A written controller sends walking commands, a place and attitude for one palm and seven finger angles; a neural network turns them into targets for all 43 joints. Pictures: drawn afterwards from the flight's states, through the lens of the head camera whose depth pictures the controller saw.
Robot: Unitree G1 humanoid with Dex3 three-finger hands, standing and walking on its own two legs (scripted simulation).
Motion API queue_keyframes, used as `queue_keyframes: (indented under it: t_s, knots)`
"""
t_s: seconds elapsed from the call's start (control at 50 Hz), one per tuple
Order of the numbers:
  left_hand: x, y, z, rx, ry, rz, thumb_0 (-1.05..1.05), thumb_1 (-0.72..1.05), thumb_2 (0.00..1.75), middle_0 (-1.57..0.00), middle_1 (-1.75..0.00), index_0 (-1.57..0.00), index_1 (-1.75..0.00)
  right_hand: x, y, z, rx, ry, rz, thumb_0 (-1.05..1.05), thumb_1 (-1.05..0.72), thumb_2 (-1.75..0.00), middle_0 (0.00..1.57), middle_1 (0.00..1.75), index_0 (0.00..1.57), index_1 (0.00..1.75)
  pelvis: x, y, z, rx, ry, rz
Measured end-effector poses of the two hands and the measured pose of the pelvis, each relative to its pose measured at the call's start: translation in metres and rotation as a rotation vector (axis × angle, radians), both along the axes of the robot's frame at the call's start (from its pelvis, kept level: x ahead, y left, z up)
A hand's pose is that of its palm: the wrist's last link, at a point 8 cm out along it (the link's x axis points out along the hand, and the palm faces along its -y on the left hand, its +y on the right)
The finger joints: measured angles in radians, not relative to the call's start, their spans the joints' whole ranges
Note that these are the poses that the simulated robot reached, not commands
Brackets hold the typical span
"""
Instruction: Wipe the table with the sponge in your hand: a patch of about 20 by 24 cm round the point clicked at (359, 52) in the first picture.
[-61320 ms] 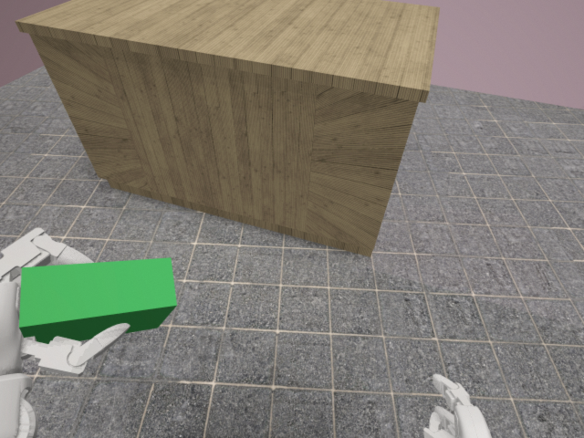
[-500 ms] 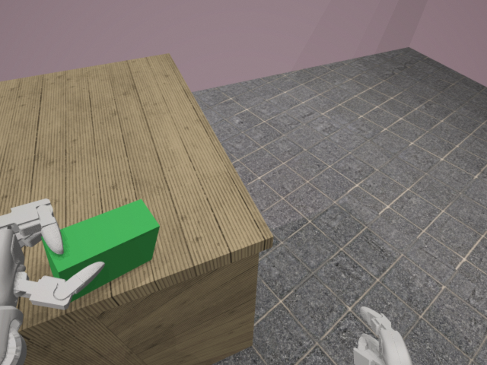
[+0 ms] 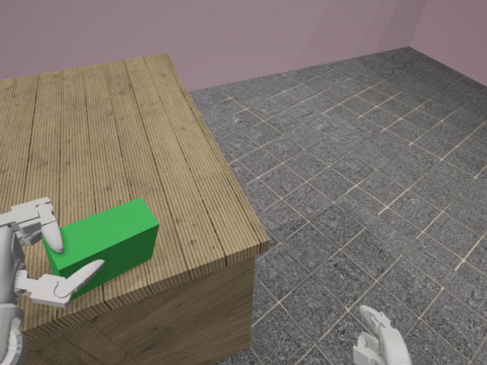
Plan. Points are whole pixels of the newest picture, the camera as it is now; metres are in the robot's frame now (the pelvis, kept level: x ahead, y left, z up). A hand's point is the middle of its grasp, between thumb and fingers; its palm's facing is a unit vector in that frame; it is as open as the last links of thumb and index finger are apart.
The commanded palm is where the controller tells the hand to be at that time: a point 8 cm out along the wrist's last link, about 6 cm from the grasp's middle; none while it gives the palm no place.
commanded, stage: shuffle to correct the standing spot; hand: left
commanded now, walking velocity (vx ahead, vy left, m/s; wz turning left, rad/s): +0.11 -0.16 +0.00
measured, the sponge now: (120, 241) +0.26 +0.20 +0.11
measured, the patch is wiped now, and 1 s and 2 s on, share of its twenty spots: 0.75 0.75 0.75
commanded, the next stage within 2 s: come to a stop and stand still in 0.88 s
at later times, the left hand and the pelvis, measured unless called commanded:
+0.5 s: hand (56, 249) +0.21 +0.24 +0.17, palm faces +0.36 -0.86 -0.35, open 6.9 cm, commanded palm +0.16 +0.28 +0.18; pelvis +0.00 +0.00 +0.00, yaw +0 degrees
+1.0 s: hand (51, 252) +0.21 +0.24 +0.17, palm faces +0.36 -0.86 -0.36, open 6.9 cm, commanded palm +0.15 +0.28 +0.18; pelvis -0.01 +0.00 +0.00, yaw +0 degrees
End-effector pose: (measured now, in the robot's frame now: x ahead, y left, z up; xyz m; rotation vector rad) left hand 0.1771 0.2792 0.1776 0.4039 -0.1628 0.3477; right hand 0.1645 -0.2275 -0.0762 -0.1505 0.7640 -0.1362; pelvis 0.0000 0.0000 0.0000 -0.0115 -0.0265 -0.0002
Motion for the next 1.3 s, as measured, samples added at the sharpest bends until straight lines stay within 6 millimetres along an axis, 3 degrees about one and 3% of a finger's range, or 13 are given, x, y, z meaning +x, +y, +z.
queue_keyframes:
  t_s: [1.02, 1.08, 1.14, 1.18, 1.22, 1.26, 1.3]
  knots:
    - [-0.008, 0.005, 0.005, 0.006, -0.018, -0.001, -0.04, -0.35, 1.04, -0.83, -1.53, -1.21, -1.60, -0.005, 0.007, 0.001, 0.003, 0.008, 0.012, 0.01, -0.90, -0.90, 0.20, 0.30, 0.20, 0.30, -0.005, 0.004, 0.002, -0.008, 0.005, 0.005]
    - [0.004, 0.032, 0.022, 0.138, -0.094, 0.017, -0.04, -0.36, 1.04, -0.83, -1.53, -1.21, -1.60, -0.012, 0.005, 0.003, -0.035, 0.012, 0.042, 0.01, -0.90, -0.90, 0.20, 0.30, 0.20, 0.30, -0.010, -0.001, 0.001, 0.013, 0.007, -0.004]
    - [0.014, 0.055, 0.022, 0.114, -0.147, 0.098, -0.04, -0.36, 1.04, -0.83, -1.53, -1.21, -1.60, -0.020, 0.000, 0.008, -0.043, -0.006, 0.042, 0.01, -0.90, -0.90, 0.20, 0.30, 0.20, 0.30, -0.020, 0.001, 0.001, 0.022, 0.001, -0.030]
    - [0.016, 0.045, 0.016, 0.082, -0.142, 0.078, -0.04, -0.35, 1.03, -0.83, -1.54, -1.21, -1.60, -0.026, -0.004, 0.010, -0.035, -0.042, 0.027, 0.01, -0.90, -0.90, 0.20, 0.30, 0.20, 0.30, -0.026, 0.007, -0.001, 0.020, -0.012, -0.033]
    - [0.011, 0.020, 0.008, 0.063, -0.122, -0.005, -0.04, -0.35, 1.03, -0.82, -1.54, -1.20, -1.60, -0.031, -0.006, 0.008, -0.019, -0.077, 0.012, 0.01, -0.90, -0.90, 0.20, 0.30, 0.20, 0.30, -0.029, 0.012, -0.005, 0.023, -0.022, -0.033]
    - [0.001, -0.007, 0.001, 0.061, -0.094, -0.108, -0.04, -0.34, 1.03, -0.82, -1.55, -1.20, -1.60, -0.037, -0.005, 0.005, -0.009, -0.094, 0.000, 0.01, -0.90, -0.90, 0.20, 0.30, 0.20, 0.30, -0.031, 0.015, -0.007, 0.005, -0.030, -0.025]
    - [-0.011, -0.020, -0.001, 0.064, -0.073, -0.185, -0.04, -0.35, 1.03, -0.83, -1.55, -1.20, -1.60, -0.045, -0.003, 0.003, -0.010, -0.081, -0.021, 0.01, -0.90, -0.90, 0.20, 0.30, 0.20, 0.30, -0.032, 0.017, -0.007, -0.008, -0.030, -0.019]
